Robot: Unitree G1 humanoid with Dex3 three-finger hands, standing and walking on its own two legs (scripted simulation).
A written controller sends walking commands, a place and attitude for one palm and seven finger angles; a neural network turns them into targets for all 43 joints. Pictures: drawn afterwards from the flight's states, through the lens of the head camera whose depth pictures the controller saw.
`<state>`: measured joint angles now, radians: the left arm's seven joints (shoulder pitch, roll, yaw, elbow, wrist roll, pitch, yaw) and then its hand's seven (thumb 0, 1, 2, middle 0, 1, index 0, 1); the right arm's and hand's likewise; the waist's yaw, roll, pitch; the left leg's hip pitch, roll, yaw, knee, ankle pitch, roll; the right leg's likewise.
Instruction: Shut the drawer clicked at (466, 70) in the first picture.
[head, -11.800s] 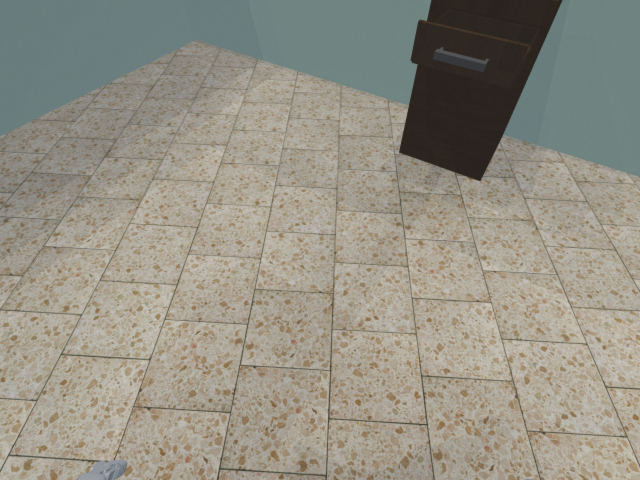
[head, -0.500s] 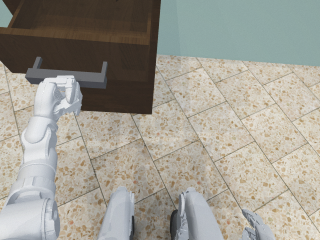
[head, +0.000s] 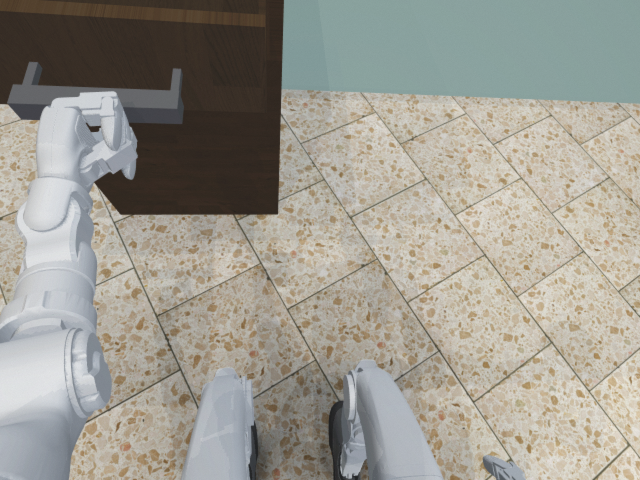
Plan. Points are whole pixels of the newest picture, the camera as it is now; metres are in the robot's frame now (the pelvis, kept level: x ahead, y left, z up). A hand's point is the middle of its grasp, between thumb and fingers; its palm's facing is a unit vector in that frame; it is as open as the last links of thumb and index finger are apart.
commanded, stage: push the drawer shut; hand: left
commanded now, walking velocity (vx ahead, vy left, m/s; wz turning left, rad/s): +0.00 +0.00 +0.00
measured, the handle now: (104, 89) +0.58 +0.25 +0.03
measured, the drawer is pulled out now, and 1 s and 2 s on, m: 0.11 0.00 0.00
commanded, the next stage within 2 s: pull the fist back off the drawer in 1.16 s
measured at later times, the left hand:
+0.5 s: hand (139, 99) +0.56 +0.20 +0.04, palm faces +0.00 -1.00 -0.05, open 3.3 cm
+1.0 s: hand (136, 68) +0.61 +0.21 +0.04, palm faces -0.01 -1.00 -0.04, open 3.3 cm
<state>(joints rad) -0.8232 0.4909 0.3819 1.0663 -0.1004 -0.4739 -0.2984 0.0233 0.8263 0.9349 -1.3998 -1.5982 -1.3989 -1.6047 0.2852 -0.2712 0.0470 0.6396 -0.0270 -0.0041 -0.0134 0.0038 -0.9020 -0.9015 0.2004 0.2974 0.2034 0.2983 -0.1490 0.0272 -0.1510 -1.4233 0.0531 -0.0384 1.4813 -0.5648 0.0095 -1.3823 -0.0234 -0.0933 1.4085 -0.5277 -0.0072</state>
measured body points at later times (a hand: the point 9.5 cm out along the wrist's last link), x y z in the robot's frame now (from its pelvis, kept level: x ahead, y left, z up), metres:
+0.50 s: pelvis +0.00 +0.00 -0.01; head +0.20 +0.03 +0.39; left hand +0.55 +0.26 +0.04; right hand +0.03 -0.27 -0.12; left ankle +0.05 +0.11 -0.57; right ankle +0.06 -0.13 -0.57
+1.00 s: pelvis +0.00 +0.00 -0.02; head +0.23 +0.04 +0.37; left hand +0.60 +0.26 +0.05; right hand -0.02 -0.26 -0.11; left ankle +0.05 +0.11 -0.57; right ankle +0.06 -0.13 -0.57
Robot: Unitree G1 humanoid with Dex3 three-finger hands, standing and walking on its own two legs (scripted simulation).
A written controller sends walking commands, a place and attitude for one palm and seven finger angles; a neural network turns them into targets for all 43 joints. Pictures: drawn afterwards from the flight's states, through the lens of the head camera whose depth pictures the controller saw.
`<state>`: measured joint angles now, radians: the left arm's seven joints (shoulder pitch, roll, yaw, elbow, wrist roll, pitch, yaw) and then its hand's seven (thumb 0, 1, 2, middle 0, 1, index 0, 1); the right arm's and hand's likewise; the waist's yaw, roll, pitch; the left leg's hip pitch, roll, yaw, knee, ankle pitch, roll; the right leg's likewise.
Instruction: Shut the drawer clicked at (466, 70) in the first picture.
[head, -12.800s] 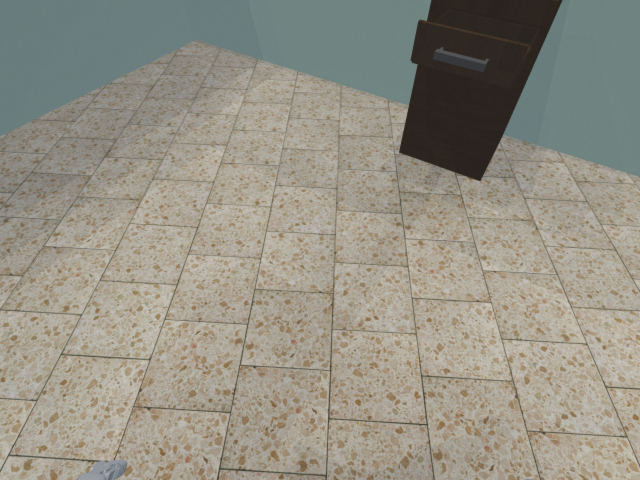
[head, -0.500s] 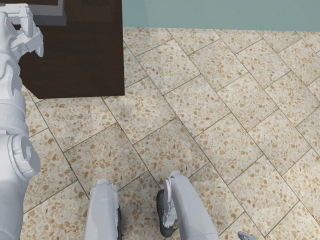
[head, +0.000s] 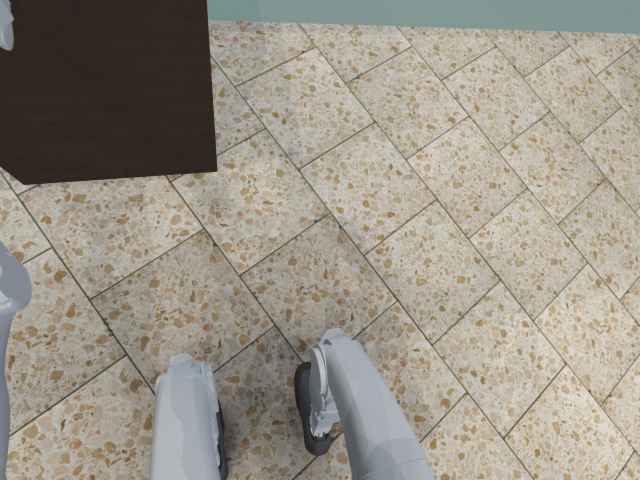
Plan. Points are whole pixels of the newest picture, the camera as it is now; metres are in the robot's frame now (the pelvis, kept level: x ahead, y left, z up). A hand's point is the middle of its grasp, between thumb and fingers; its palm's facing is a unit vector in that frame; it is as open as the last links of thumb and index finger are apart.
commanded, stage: push the drawer shut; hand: left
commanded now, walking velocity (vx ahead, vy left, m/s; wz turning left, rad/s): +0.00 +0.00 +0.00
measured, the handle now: out of the picture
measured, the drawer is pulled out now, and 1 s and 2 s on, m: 0.00 0.00 0.00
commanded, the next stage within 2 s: pull the fist back off the drawer in 0.16 s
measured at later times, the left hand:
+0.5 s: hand out of the picture +0.59 +0.24 +0.06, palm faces +0.04 -1.00 -0.06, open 3.4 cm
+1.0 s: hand (13, 14) +0.58 +0.23 +0.06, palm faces +0.06 -1.00 -0.03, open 3.3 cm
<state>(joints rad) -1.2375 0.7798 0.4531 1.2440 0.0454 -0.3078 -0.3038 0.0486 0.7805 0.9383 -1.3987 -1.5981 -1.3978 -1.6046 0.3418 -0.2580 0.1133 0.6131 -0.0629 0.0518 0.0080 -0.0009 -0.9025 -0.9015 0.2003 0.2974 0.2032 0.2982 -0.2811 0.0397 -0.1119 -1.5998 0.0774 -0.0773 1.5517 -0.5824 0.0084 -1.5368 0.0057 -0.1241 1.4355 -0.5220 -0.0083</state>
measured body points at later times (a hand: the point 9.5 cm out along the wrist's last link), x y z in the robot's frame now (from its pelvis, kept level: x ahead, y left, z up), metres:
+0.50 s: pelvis -0.02 +0.00 -0.01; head +0.21 +0.07 +0.37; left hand +0.59 +0.30 +0.07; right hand -0.03 -0.25 -0.09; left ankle +0.04 +0.11 -0.55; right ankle +0.07 -0.12 -0.55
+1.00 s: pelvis +0.01 +0.00 +0.02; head +0.23 +0.04 +0.41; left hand +0.57 +0.28 +0.06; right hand +0.02 -0.25 -0.09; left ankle +0.04 +0.11 -0.55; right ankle +0.07 -0.12 -0.55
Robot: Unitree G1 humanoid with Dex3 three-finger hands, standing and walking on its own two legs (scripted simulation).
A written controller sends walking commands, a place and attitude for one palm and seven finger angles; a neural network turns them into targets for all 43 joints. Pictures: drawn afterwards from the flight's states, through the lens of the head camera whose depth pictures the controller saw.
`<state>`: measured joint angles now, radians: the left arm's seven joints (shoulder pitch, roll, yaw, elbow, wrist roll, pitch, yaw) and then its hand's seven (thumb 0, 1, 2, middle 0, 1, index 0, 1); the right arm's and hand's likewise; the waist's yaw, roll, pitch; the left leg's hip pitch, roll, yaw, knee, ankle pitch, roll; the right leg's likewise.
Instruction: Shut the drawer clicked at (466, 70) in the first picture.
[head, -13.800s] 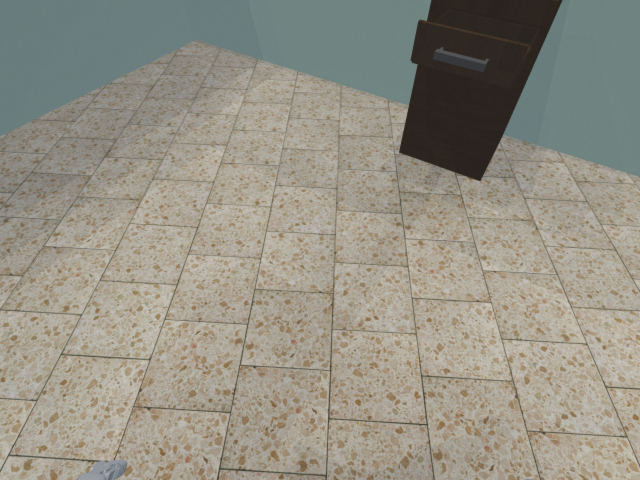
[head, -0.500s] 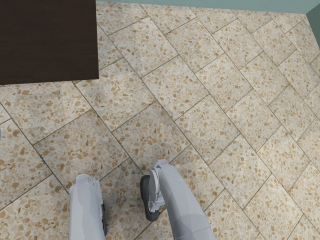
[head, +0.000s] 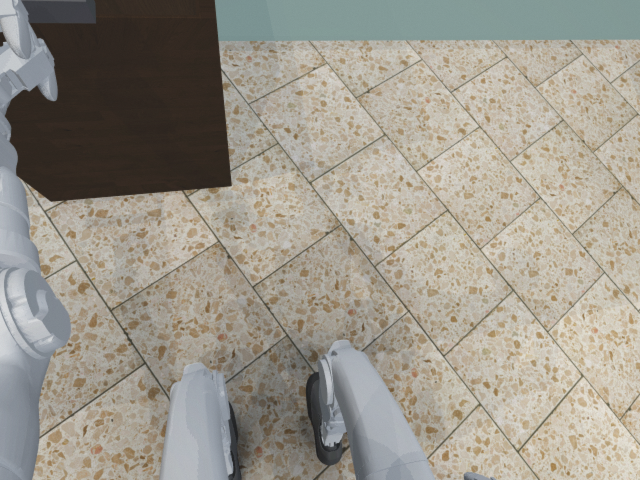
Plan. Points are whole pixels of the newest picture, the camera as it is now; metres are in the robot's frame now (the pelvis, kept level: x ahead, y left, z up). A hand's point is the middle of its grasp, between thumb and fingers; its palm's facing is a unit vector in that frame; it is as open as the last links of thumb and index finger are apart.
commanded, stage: draw the hand back to the body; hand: left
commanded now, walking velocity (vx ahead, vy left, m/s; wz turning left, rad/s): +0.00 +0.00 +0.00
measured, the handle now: out of the picture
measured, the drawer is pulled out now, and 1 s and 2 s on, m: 0.00 0.00 0.00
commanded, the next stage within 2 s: step back with the hand held close in 1.44 s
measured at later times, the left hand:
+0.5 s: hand out of the picture +0.43 +0.24 +0.15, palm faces +0.07 -1.00 -0.05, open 3.3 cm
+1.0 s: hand out of the picture +0.30 +0.25 +0.26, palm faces +0.38 -0.87 -0.32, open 3.3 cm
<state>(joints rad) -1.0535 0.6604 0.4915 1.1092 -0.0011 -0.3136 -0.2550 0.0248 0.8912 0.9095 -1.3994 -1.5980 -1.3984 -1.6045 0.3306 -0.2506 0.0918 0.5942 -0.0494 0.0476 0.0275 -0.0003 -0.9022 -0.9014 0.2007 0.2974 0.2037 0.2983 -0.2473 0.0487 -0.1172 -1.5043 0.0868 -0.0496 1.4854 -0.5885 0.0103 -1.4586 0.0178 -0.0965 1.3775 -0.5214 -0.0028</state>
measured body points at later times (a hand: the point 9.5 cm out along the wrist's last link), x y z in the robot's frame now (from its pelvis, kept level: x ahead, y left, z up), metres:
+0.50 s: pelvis +0.05 +0.00 +0.09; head +0.15 +0.03 +0.53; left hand +0.42 +0.29 +0.15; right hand +0.18 -0.25 -0.01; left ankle +0.03 +0.11 -0.57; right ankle +0.05 -0.12 -0.57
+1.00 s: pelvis +0.07 +0.00 +0.16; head +0.07 -0.02 +0.61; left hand +0.28 +0.29 +0.28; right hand +0.29 -0.19 +0.08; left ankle +0.03 +0.11 -0.57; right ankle +0.05 -0.12 -0.57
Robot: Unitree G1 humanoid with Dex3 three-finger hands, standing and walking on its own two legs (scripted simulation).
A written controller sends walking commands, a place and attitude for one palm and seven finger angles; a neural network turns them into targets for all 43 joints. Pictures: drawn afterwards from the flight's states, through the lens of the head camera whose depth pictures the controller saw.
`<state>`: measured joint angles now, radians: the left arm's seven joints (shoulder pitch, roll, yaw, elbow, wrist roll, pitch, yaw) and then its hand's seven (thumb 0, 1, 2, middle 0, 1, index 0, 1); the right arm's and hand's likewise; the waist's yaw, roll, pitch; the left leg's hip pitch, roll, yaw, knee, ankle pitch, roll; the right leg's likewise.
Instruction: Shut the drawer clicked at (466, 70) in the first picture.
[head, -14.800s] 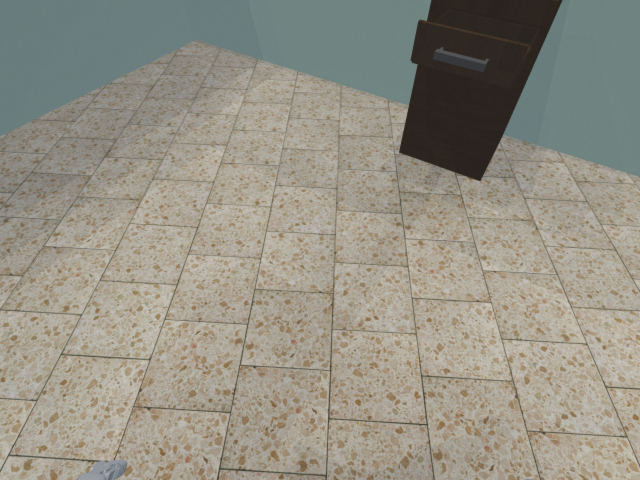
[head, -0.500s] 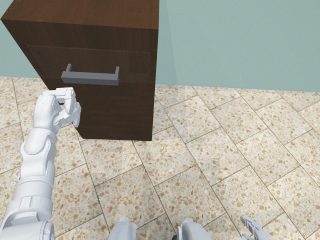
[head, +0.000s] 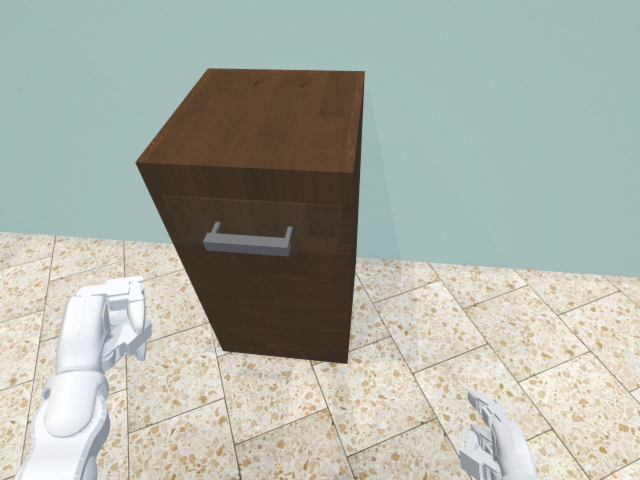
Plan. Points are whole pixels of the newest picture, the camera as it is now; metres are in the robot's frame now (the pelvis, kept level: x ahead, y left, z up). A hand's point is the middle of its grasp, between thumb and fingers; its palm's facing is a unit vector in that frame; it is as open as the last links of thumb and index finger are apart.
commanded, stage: draw the hand back to the body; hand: left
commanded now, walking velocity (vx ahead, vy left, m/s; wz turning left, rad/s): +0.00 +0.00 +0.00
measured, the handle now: (250, 236) +0.61 +0.22 -0.13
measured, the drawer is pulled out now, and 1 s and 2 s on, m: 0.00 0.00 0.00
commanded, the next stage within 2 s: step back with the hand held close in 0.44 s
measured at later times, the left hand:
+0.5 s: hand (77, 377) +0.17 +0.23 +0.16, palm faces +0.43 -0.81 -0.40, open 3.3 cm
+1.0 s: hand (34, 411) +0.14 +0.25 +0.16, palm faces +0.34 -0.79 -0.51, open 3.3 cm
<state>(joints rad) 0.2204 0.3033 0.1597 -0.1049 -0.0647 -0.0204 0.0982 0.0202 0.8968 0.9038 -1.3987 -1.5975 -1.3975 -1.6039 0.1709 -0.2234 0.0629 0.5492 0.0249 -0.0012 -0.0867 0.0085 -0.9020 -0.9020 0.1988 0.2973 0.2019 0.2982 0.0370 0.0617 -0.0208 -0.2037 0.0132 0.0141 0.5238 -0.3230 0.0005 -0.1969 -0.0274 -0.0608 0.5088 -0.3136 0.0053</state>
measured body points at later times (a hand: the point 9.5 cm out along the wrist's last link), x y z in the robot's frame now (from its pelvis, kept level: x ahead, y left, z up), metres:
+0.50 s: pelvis -0.01 -0.02 +0.01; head -0.03 -0.05 +0.45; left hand +0.14 +0.27 +0.18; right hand +0.19 -0.23 -0.08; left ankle -0.03 +0.12 -0.74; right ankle -0.03 -0.12 -0.74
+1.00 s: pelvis -0.05 +0.01 +0.00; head -0.03 -0.01 +0.45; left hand +0.11 +0.29 +0.19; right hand +0.13 -0.24 -0.09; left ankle -0.03 +0.12 -0.74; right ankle -0.03 -0.12 -0.74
